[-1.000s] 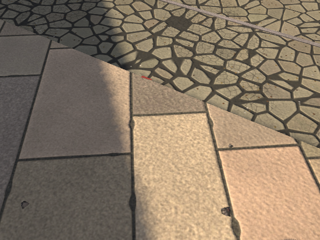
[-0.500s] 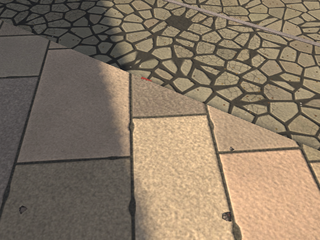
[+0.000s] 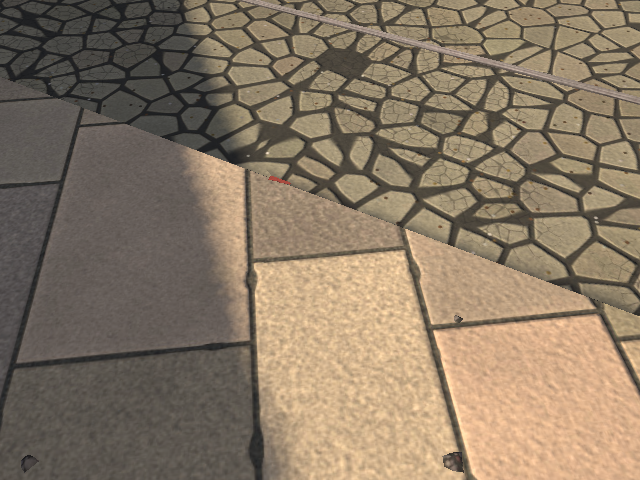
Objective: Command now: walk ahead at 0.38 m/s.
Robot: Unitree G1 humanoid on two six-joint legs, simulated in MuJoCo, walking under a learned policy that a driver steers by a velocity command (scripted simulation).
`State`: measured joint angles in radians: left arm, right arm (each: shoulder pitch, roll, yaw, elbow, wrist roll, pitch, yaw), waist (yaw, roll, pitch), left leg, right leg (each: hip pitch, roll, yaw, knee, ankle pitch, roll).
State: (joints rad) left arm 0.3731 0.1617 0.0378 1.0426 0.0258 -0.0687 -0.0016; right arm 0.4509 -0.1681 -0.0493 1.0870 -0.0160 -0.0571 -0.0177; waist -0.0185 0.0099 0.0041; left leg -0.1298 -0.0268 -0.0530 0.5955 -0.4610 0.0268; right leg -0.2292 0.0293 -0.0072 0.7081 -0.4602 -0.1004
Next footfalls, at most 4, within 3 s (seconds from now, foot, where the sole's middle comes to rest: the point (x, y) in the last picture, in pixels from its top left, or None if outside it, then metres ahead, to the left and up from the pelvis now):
0.44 left None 0.38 0.05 -0.76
1.00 right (389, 403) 0.69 -0.12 -0.76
1.56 left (306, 313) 0.94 0.07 -0.76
2.06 right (306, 221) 1.26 0.07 -0.76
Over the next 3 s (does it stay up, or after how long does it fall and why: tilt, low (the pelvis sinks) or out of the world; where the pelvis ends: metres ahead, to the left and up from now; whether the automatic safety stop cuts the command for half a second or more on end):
stays up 1.20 0.17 0.01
